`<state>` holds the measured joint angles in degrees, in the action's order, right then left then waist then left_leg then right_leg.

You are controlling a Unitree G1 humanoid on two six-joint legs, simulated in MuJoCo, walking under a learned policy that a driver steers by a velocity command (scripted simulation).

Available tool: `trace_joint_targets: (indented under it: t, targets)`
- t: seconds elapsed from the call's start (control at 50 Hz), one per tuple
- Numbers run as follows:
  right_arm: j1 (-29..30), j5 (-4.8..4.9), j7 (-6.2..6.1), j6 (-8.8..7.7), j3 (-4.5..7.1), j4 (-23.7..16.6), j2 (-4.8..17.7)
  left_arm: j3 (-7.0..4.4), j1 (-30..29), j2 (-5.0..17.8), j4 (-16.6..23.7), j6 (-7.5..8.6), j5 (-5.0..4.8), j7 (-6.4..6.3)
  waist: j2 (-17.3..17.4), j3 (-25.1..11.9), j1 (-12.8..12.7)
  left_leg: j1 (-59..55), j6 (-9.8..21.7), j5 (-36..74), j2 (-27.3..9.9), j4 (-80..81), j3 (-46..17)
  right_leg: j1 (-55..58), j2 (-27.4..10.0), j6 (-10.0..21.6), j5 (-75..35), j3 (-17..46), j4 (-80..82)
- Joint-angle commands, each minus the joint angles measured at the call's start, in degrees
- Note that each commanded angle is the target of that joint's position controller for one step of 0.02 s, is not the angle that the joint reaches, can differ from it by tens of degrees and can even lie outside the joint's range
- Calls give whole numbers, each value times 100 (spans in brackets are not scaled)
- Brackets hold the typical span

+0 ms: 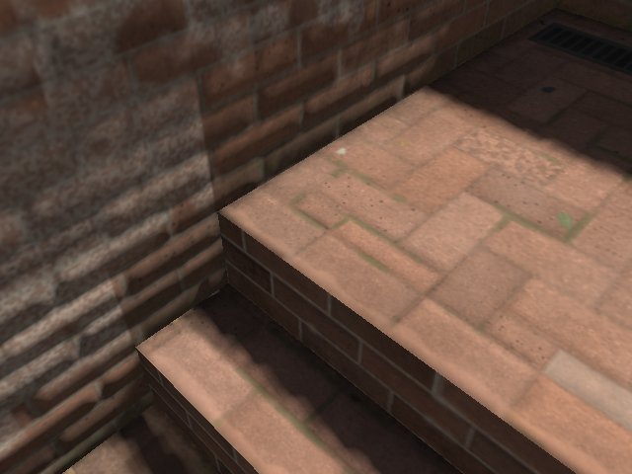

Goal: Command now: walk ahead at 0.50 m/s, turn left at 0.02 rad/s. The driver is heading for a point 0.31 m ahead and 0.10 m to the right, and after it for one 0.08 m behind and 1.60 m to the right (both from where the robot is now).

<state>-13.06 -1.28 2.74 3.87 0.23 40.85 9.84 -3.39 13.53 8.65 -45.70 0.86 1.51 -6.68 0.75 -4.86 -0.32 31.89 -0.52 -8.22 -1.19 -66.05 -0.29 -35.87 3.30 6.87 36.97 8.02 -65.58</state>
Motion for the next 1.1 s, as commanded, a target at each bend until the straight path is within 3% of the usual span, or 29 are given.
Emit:
trace_joint_targets:
  t: [0.02, 0.06, 0.1, 0.12, 0.14, 0.16, 0.18, 0.2, 0.22, 0.24, 0.3, 0.38, 0.5, 0.62, 0.66, 0.7, 0.74, 0.76, 0.78, 0.8, 0.82, 0.84, 0.86, 0.88, 0.9, 0.94, 0.98, 1.04, 1.1]
  targets:
    - [-615, 121, -26, -65, 54, 233, -18, -51, -1129, 305, 759, -5, -76, -253, -689, 258, 379, -1794, 307, 2200, -167, 3542, 954, -631, -106, 360, 1219, 612, 512]
    - [114, 266, -158, -51, 18, 139, -74, 34, -557, 221, 1076, -106, -36, -282, -562, 329, -299, -1934, 272, 3334, -189, 5380, 1508, -71, 84, 222, -166, 426, -82]
    - [-1822, 241, -257, -375, -10, 794, -77, 261, -970, -194, 1438, -17, 164, -149, -299, -290, 633, -2601, 449, 4125, -1067, 6533, 473, 122, 160, 255, -1226, -293, -3486]
    - [-1593, -201, -122, -641, -110, 1026, 72, 262, -61, -1058, 1377, 206, -266, 58, 914, -496, -303, -3873, -287, 8817, -1160, 3351, -86, -2421, 975, -251, 606, -739, -6211]
    - [-1836, -286, 50, -754, 268, 969, 1179, 223, 874, -790, 1207, 423, -352, 19, 954, -1189, -497, -4599, -550, 8674, -1689, 3019, -518, -3134, 507, -339, 1, -829, -7159]
    - [-1724, -312, 129, -748, 456, 913, 1411, 196, 734, -626, 1096, 551, -218, -117, 587, -1440, -407, -4841, -277, 6289, -1921, 3311, -824, -3892, 331, -386, -673, -663, -8132]
    - [-1492, -346, 12, -683, 423, 787, 1103, 226, 79, -493, 1086, 589, 25, -190, -4, -978, -215, -4656, -250, 3821, -1827, 3664, -907, -4471, 117, -437, -1261, -549, -8172]
    - [-1462, -336, -254, -720, 583, 796, 1544, 311, -1204, -424, 1602, 513, 145, -104, 958, -619, 72, -4585, 516, 617, -2608, 4994, -1927, -5334, -249, -581, -1334, -679, -8122]
    - [-1547, -129, -539, -756, 457, 988, 955, 309, -2184, -78, 1715, 346, 160, 127, 829, 151, 505, -4101, 764, -2050, -2442, 5903, -2181, -5558, -509, -540, -1564, -548, -7546]
    - [-1739, -138, -689, -828, 293, 1260, 343, 308, -2516, -156, 1658, 231, 248, 304, 604, 651, 591, -3670, 708, -2406, -2163, 5866, -2095, -5503, -405, -366, -1953, -173, -7719]
    - [-2117, -218, -677, -974, 273, 1701, 278, 407, -1620, -564, 1119, 96, 20, 467, -163, 511, 365, -3615, 212, -2295, -1875, 5492, -1261, -5340, -154, -90, -2473, -388, -7801]
    - [-1716, -176, -565, -943, 72, 1926, 106, 521, -1999, -727, 1215, -88, -136, 354, 463, 1083, 249, -2027, -98, -2342, -1590, 6001, -378, -4750, -81, -36, -2417, -843, -7272]
    - [-2277, -106, -740, -925, 5, 2402, 292, 598, -1981, -733, 1254, -197, -261, 262, 460, 1117, 150, -2899, 338, -1319, -1702, 6536, 140, -4635, -319, 125, -1727, -1102, -6501]
    - [-2453, -133, -766, -925, 84, 2420, 494, 664, -2469, -694, 1585, -146, -190, 416, 261, 1125, 186, -4022, 748, -255, -1878, 6652, 588, -4658, -667, 310, -985, -1161, -5578]
    - [-2089, -107, -703, -950, 102, 2212, 494, 649, -2075, -561, 1444, -180, -225, 380, 138, 933, 25, -3868, 651, 1730, -1862, 6398, 1249, -3761, -637, 315, -995, -1674, -5116]
    - [-1440, 72, -693, -988, 111, 1747, 782, 733, -1750, -539, 1364, -194, -384, 368, 389, 499, -291, -2625, 617, 6912, -1478, 5839, 2213, -986, -215, 441, 135, -2181, -2783]
    - [-2125, 325, -766, -917, 91, 1592, 823, 710, -1644, -326, 1218, -168, -553, 283, 807, -299, -54, -2451, 888, 10658, -1531, 4475, 1728, 439, 602, 513, 825, -2258, -2071]
    - [-2121, 335, -725, -918, 226, 1366, 1423, 628, -856, -224, 1042, -175, -676, 244, 1379, -1036, -329, -2607, 1008, 10205, -1632, 3747, 1743, 1026, 680, 543, 590, -1791, -1529]
    - [-1759, 398, -593, -915, 370, 1004, 1945, 504, 17, 101, 836, -192, -599, 150, 1422, -1686, -619, -2446, 1263, 9623, -1724, 3159, 1591, 1896, 752, 456, 407, -1471, -1200]
    - [-1200, 450, -491, -953, 424, 600, 2016, 357, 678, 427, 608, -220, -481, 94, 1020, -1943, -794, -2078, 1384, 8234, -1728, 2526, 1422, 2558, 887, 320, 205, -1180, -569]
    - [-434, 334, -399, -965, 351, 273, 1569, 185, 1010, 626, 391, -269, -315, 28, 541, -1593, -952, -1333, 1371, 5760, -1543, 1622, 1201, 2786, 897, 365, -55, -660, 448]
    - [421, 68, -256, -889, 124, -131, 540, 31, 255, 657, 333, -335, -129, 21, -404, -683, -683, -55, 1069, 1268, -666, -208, 722, 2119, 894, 760, -435, 338, 1655]
    - [1093, -199, -190, -858, -80, -834, -201, -31, -667, 929, 799, -392, 266, 95, -478, -103, -412, 1206, 492, 310, 200, -2998, -450, 761, -51, 1320, 893, 3406, 3280]
    - [1172, -372, -161, -846, -56, -1432, -309, 10, -1213, 759, 990, -387, 324, 96, -642, -127, -84, 1674, 227, 455, 391, -4674, -919, -42, -662, 1609, 2123, 4742, 4255]
    - [1197, -529, -187, -856, -161, -1871, -623, 43, -1108, 678, 810, -140, 206, 138, -691, 705, 321, 2393, 168, 496, 308, -5249, -806, -811, -963, 1469, 2462, 4856, 4636]
    - [514, -561, -320, -832, -247, -1617, -587, 103, -258, 347, 65, 210, 192, 287, 46, 1082, 499, 3131, 231, 73, 112, -5274, -703, -555, -690, 1166, 1733, 3905, 4075]
    - [122, -409, -372, -746, -251, -1369, -479, 145, -25, 174, -243, 347, 92, 376, -224, 1051, 599, 3312, 206, 143, 25, -4950, -491, -146, -390, 1070, 729, 2829, 3915]
    - [377, -274, -318, -621, -197, -1265, -119, 55, -73, 497, -176, 412, -115, 282, 5, 934, 462, 2948, 19, 665, -204, -3468, -166, -24, -320, 1055, -207, 1939, 3818]
    - [535, -31, -249, -616, -165, -1187, -25, -74, -574, 778, 244, 469, -113, 113, -107, 315, 480, 1118, 67, 746, -342, -1662, 112, -350, -349, 1033, -990, 1381, 4026]
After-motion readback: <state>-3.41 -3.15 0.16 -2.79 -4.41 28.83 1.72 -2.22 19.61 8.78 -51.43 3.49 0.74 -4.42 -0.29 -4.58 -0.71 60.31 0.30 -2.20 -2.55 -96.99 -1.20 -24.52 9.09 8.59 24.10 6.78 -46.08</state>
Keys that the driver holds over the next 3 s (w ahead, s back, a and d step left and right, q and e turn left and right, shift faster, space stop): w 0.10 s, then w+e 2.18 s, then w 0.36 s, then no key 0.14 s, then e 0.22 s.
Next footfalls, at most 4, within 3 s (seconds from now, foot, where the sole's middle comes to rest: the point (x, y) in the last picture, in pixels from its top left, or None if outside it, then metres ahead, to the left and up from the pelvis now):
0.10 left None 0.01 0.15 -0.90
0.84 right None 0.10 -0.07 -0.69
1.26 left None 0.30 0.11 -0.69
1.70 right None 0.34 -0.19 -0.49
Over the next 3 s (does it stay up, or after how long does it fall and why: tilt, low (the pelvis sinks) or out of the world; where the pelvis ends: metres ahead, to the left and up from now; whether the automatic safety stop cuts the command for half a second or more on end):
stays up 0.58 -0.50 0.50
